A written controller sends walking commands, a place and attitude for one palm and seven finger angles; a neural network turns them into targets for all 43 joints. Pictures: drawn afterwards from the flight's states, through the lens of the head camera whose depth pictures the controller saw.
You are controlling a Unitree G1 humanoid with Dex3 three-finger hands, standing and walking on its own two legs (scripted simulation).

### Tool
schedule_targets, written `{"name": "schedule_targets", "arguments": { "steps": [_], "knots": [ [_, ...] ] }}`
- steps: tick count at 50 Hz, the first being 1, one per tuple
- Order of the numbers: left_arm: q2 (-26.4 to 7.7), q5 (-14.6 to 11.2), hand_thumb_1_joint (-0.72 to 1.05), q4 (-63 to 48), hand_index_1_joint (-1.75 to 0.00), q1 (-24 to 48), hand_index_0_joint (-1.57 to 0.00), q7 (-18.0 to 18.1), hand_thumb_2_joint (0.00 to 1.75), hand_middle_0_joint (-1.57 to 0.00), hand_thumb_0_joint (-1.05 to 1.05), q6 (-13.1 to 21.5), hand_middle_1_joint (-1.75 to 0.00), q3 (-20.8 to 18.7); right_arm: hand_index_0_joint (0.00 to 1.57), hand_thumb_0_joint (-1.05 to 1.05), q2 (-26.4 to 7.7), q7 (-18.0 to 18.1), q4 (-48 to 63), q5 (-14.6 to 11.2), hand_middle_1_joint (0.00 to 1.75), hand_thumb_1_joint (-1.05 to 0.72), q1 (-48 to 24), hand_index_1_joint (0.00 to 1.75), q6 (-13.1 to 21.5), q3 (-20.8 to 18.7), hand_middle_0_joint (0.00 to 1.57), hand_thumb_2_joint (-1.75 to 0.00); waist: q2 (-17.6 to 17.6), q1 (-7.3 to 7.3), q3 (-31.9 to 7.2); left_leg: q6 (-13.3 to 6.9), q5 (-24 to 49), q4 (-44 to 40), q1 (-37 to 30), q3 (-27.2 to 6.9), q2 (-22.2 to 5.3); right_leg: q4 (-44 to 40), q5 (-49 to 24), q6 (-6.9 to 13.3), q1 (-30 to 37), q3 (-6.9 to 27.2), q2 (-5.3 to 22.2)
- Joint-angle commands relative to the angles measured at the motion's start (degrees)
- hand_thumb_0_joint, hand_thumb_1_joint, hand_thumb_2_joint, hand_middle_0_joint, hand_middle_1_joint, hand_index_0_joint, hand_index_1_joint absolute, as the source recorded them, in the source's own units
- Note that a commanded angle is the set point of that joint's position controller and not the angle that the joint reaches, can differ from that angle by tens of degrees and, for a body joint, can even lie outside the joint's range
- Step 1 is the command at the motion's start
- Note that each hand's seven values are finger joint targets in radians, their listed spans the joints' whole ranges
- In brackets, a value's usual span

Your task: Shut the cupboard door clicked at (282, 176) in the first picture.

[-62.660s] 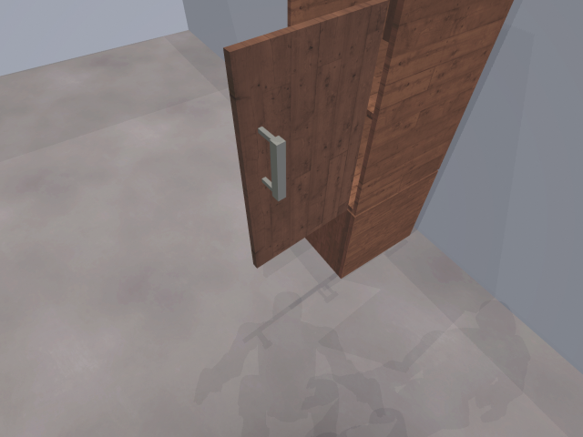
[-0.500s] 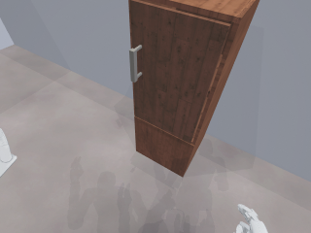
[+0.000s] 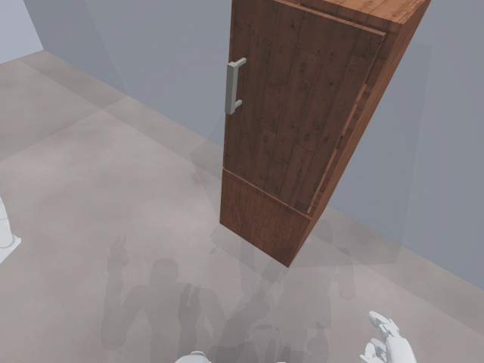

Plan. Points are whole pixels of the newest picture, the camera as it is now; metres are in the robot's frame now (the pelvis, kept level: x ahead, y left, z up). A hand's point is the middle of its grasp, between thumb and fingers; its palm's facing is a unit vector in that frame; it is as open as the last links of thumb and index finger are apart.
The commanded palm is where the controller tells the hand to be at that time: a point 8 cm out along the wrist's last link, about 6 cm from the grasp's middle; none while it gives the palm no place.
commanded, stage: step back with the hand held close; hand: left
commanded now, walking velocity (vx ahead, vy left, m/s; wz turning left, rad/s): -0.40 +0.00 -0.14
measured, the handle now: (235, 86) +0.78 +0.04 +0.05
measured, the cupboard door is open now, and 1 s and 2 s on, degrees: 0 0 0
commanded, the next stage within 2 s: stop stepping back and stand still in 0.22 s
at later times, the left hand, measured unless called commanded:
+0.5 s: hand out of the picture +0.12 +0.25 +0.20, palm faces +0.35 -0.82 -0.45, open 7.4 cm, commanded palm +0.09 +0.28 +0.20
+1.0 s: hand out of the picture +0.11 +0.31 +0.18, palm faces +0.45 -0.83 -0.33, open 7.4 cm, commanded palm +0.05 +0.33 +0.20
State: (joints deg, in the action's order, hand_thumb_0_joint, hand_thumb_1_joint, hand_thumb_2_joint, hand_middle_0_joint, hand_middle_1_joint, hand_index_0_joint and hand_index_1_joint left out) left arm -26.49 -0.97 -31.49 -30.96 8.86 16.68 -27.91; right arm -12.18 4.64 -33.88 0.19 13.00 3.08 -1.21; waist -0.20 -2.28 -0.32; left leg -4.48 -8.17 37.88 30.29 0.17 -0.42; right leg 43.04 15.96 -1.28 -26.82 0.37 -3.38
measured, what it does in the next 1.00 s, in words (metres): walks backwards: right foot, then left foot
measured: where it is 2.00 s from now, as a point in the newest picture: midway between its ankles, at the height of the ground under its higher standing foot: outside the picture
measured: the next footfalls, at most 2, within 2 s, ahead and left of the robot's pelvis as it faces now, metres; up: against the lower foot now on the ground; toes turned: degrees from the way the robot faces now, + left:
right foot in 0.22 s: -0.14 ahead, -0.14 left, +0.00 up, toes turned -4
left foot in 0.52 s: +0.05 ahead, +0.09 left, +0.00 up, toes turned -8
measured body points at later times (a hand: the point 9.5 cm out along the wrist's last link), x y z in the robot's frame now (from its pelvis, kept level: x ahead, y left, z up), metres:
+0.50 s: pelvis -0.09 +0.00 +0.00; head -0.14 +0.04 +0.45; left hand +0.09 +0.29 +0.22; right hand +0.01 -0.27 -0.06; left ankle +0.02 +0.09 -0.71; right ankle -0.18 -0.14 -0.72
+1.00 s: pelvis -0.12 +0.05 +0.01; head -0.17 +0.06 +0.45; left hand +0.08 +0.35 +0.20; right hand -0.02 -0.21 -0.08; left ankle -0.05 +0.15 -0.72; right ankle -0.16 -0.06 -0.72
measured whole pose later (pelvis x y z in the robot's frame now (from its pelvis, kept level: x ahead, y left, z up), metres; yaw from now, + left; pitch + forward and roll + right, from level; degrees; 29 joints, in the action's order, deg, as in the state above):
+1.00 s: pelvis -0.12 +0.05 +0.01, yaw -6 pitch -2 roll -2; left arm -21.4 -2.4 -21.1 -25.8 10.4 9.1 -23.1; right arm -13.2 5.0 -39.6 0.2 17.9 4.0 0.9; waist -1.1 0.1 -5.6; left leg -1.4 -14.1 36.1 20.6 -0.2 -1.1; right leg 33.8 21.6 0.6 -10.6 -3.2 -1.3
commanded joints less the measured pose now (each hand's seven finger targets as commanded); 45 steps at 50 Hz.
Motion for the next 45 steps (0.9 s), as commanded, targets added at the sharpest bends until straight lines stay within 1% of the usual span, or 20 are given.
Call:
{"name": "schedule_targets", "arguments": {
  "steps": [1, 6, 8, 11, 13, 15, 18, 20, 21, 23, 26, 29, 30, 33, 36, 38, 39, 41, 43, 45],
  "knots": [
    [-7.24, -0.85, 0.90, -8.94, -0.30, 3.19, -0.20, 0.92, 0.90, -0.20, 0.00, 3.01, -0.30, -6.75, 0.20, 0.00, -8.23, 0.32, 7.76, 0.00, 0.30, -0.90, -6.27, 0.30, 6.04, -3.83, 0.20, -0.90, -10.59, 2.26, -6.37, -3.40, -30.05, -26.79, 10.90, -16.33, -18.33, 12.06, 8.82, 0.23, 17.88, 0.61, -2.05],
    [-4.85, -2.54, 0.90, -10.76, -0.30, 6.58, -0.20, -0.03, 0.90, -0.20, 0.00, 2.94, -0.30, -0.83, 0.20, 0.00, -6.79, -0.60, 3.72, 0.93, 0.30, -0.90, -5.70, 0.30, 7.94, -2.04, 0.20, -0.90, -11.96, 2.04, -8.39, 1.27, -14.65, -25.64, -12.30, -12.36, -16.12, -13.48, 11.27, 1.57, 9.95, -0.59, 0.21],
    [-5.12, -2.20, 0.90, -12.25, -0.30, 8.30, -0.20, -0.17, 0.90, -0.20, 0.00, 3.35, -0.30, -0.02, 0.20, 0.00, -6.65, -0.88, 2.15, 1.22, 0.30, -0.90, -5.23, 0.30, 7.66, -1.86, 0.20, -0.90, -11.60, 2.27, -12.09, 3.33, 1.17, -20.73, -20.19, -9.55, -14.50, -22.61, 5.31, 2.44, 9.48, 1.30, 1.51],
    [-10.10, -2.33, 0.90, -13.34, -0.30, 10.51, -0.20, 0.08, 0.90, -0.20, 0.00, 3.98, -0.30, -4.29, 0.20, 0.00, -6.22, -0.53, 2.59, 1.13, 0.30, -0.90, -7.22, 0.30, 7.09, -2.00, 0.20, -0.90, -7.43, 2.85, -17.57, 5.40, 15.08, -13.06, -28.20, -1.66, -11.14, -22.91, -3.37, 2.95, 6.54, 3.34, 4.57],
    [-9.40, -2.81, 0.90, -14.85, -0.30, 8.77, -0.20, -0.67, 0.90, -0.20, 0.00, 3.48, -0.30, -3.91, 0.20, 0.00, -4.94, -0.52, 3.56, -0.31, 0.30, -0.90, -6.84, 0.30, 7.01, -2.67, 0.20, -0.90, -2.04, 1.57, -22.74, 5.30, 24.32, -9.10, -35.53, 1.60, -8.35, -19.13, -12.92, 1.19, 5.35, -0.10, 3.58],
    [-12.48, -4.00, 0.90, -14.56, -0.30, 3.28, -0.20, -1.34, 0.90, -0.20, 0.00, 2.72, -0.30, -8.00, 0.20, 0.00, -5.02, -0.37, 6.63, -0.82, 0.30, -0.90, -9.32, 0.30, 6.29, -2.34, 0.20, -0.90, -3.79, 1.65, -19.32, 4.60, 12.66, -9.56, -33.13, 1.92, -8.03, -19.42, -7.32, 0.68, 2.15, -0.20, 4.02],
    [-12.37, -4.85, 0.90, -9.50, -0.30, -6.20, -0.20, -1.30, 0.90, -0.20, 0.00, 1.67, -0.30, -9.33, 0.20, 0.00, -4.22, 0.11, 8.51, -0.65, 0.30, -0.90, -8.60, 0.30, 4.36, -1.13, 0.20, -0.90, -4.66, 1.00, -7.76, 7.70, -10.11, -2.80, -25.50, 3.45, -3.05, -27.16, 19.97, 6.80, -8.30, 4.60, 9.50],
    [-13.50, -3.89, 0.90, -7.55, -0.30, -5.16, -0.20, -0.03, 0.90, -0.20, 0.00, -0.61, -0.30, -9.57, 0.20, 0.00, -4.80, 0.64, 7.48, 0.39, 0.30, -0.90, -6.67, 0.30, 2.59, -1.00, 0.20, -0.90, 3.83, 0.63, 0.14, 8.17, -11.23, 14.40, -21.28, -0.50, -0.87, -34.12, 30.63, 11.94, -20.07, 15.71, 18.17],
    [-12.02, -3.33, 0.90, -5.37, -0.30, -2.03, -0.20, 0.57, 0.90, -0.20, 0.00, -1.76, -0.30, -8.02, 0.20, 0.00, -4.61, 0.66, 6.70, 0.48, 0.30, -0.90, -5.70, 0.30, 1.85, -0.47, 0.20, -0.90, 7.72, 0.45, 3.21, 7.44, -10.58, 18.50, -15.24, -3.09, -1.43, -34.10, 29.43, 12.66, -18.55, 16.91, 19.83],
    [-9.55, -2.51, 0.90, -1.52, -0.30, 7.52, -0.20, 1.25, 0.90, -0.20, 0.00, -2.64, -0.30, -4.24, 0.20, 0.00, -5.52, 1.09, 6.24, 0.09, 0.30, -0.90, -4.38, 0.30, 2.47, 0.31, 0.20, -0.90, 7.90, -1.08, 7.46, 5.64, -10.67, 9.26, -11.26, -4.97, -4.10, -28.98, 20.11, 8.56, -11.02, 9.23, 16.43],
    [-6.50, -1.18, 0.90, 4.02, -0.30, 16.03, -0.20, 1.31, 0.90, -0.20, 0.00, -2.98, -0.30, 0.75, 0.20, 0.00, -8.16, 2.23, 5.60, -1.19, 0.30, -0.90, -4.09, 0.30, 4.90, -0.58, 0.20, -0.90, -1.79, 0.03, 10.39, 3.74, -11.21, -10.16, -9.50, -7.41, -4.19, -20.33, 12.02, 3.13, -2.03, 0.91, 6.56],
    [-6.35, -1.72, 0.90, -7.38, -0.30, 13.44, -0.20, 0.84, 0.90, -0.20, 0.00, -0.75, -0.30, 0.94, 0.20, 0.00, -8.30, 1.68, 6.21, -0.86, 0.30, -0.90, -3.81, 0.30, 7.62, -0.62, 0.20, -0.90, -18.09, 0.53, 1.10, 4.70, -33.28, -32.05, -8.80, -23.73, -9.45, -5.73, 12.10, 0.95, 9.24, -1.11, -1.13],
    [-7.59, -1.56, 0.90, -11.91, -0.30, 12.64, -0.20, 0.99, 0.90, -0.20, 0.00, -0.10, -0.30, -0.48, 0.20, 0.00, -7.90, 1.18, 6.26, -0.34, 0.30, -0.90, -4.15, 0.30, 8.27, -0.53, 0.20, -0.90, -18.89, 1.17, -1.54, 4.91, -35.98, -34.26, -9.43, -25.40, -11.21, -3.40, 12.24, 1.08, 10.32, 0.09, -1.29],
    [-9.40, -2.09, 0.90, -18.03, -0.30, 2.22, -0.20, 0.83, 0.90, -0.20, 0.00, -0.39, -0.30, -3.80, 0.20, 0.00, -6.52, -0.16, 6.95, 0.47, 0.30, -0.90, -3.90, 0.30, 9.29, -0.57, 0.20, -0.90, -13.12, 2.60, -10.21, 4.38, -27.66, -31.12, -11.98, -16.30, -10.04, -9.78, 9.56, 1.98, 18.00, -2.04, -1.71],
    [-10.31, -2.18, 0.90, -15.72, -0.30, -5.84, -0.20, 0.97, 0.90, -0.20, 0.00, -2.07, -0.30, -6.18, 0.20, 0.00, -5.93, -0.90, 6.94, 0.89, 0.30, -0.90, -3.31, 0.30, 7.88, -0.26, 0.20, -0.90, -13.88, 1.86, -11.16, 5.96, -20.53, -23.40, -6.82, -6.16, -4.80, -19.45, 6.48, 3.80, 25.23, -2.32, 0.72],
    [-10.80, -2.91, 0.90, -10.52, -0.30, -6.47, -0.20, 1.24, 0.90, -0.20, 0.00, -3.10, -0.30, -7.69, 0.20, 0.00, -5.26, -0.92, 6.32, 1.50, 0.30, -0.90, -2.96, 0.30, 5.85, -0.14, 0.20, -0.90, -6.00, 1.41, -9.43, 6.21, -14.43, -11.90, -8.00, -2.00, -2.37, -25.24, 9.61, 6.82, 19.05, 3.89, 7.65],
    [-11.03, -3.26, 0.90, -8.39, -0.30, -5.20, -0.20, 1.42, 0.90, -0.20, 0.00, -3.59, -0.30, -8.04, 0.20, 0.00, -5.52, -0.71, 5.71, 1.18, 0.30, -0.90, -2.65, 0.30, 5.12, -0.80, 0.20, -0.90, 1.88, 1.33, -8.36, 6.37, -12.41, -2.94, -11.28, -1.68, -1.01, -29.60, 18.88, 9.44, 10.56, 11.55, 12.54],
    [-8.63, -3.28, 0.90, -3.30, -0.30, -2.70, -0.20, 2.02, 0.90, -0.20, 0.00, -4.94, -0.30, -6.09, 0.20, 0.00, -5.66, -0.28, 4.93, 0.52, 0.30, -0.90, -1.94, 0.30, 3.14, -0.79, 0.20, -0.90, 7.85, 1.02, -1.56, 6.08, -10.78, 10.72, -6.10, -2.34, -1.00, -33.74, 26.49, 13.85, 2.62, 20.18, 19.62],
    [-7.24, -2.69, 0.90, -0.46, -0.30, 4.37, -0.20, 2.29, 0.90, -0.20, 0.00, -4.60, -0.30, -2.82, 0.20, 0.00, -5.94, -0.15, 5.27, -0.08, 0.30, -0.90, -3.34, 0.30, 3.11, -0.03, 0.20, -0.90, 7.07, 0.39, 3.85, 5.01, -11.90, 11.63, -1.99, -3.84, -2.91, -31.91, 21.62, 13.28, 3.08, 18.93, 19.57],
    [-6.26, -1.42, 0.90, 2.59, -0.30, 9.64, -0.20, 2.31, 0.90, -0.20, 0.00, -4.52, -0.30, 0.02, 0.20, 0.00, -5.90, 0.23, 3.82, 0.13, 0.30, -0.90, -3.32, 0.30, 3.59, 0.34, 0.20, -0.90, 5.62, 0.23, 4.99, 3.91, -11.20, 0.86, -8.18, -1.26, -3.36, -27.65, 18.27, 9.76, 2.08, 11.35, 15.95]
  ]
}}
